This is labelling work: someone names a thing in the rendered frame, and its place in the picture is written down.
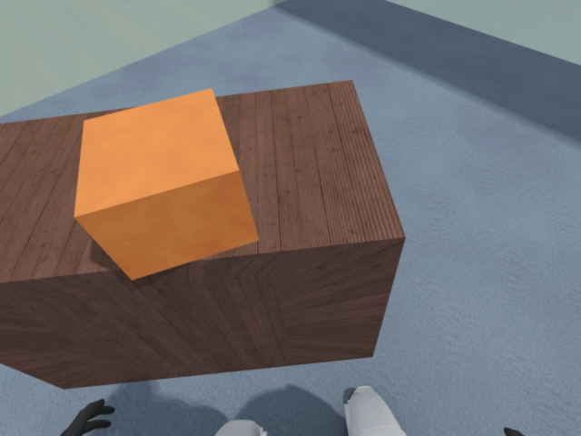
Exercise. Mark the pedestal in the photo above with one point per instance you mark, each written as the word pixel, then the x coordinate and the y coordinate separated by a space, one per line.
pixel 314 288

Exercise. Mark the carton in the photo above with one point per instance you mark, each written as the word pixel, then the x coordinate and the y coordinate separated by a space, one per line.
pixel 159 186

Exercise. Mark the right robot thigh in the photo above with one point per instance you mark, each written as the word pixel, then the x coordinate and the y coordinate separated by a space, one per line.
pixel 368 415

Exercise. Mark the right robot shin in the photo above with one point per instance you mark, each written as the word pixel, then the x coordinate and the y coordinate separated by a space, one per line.
pixel 363 389

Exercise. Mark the robot left hand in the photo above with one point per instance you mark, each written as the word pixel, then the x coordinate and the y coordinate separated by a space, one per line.
pixel 81 423

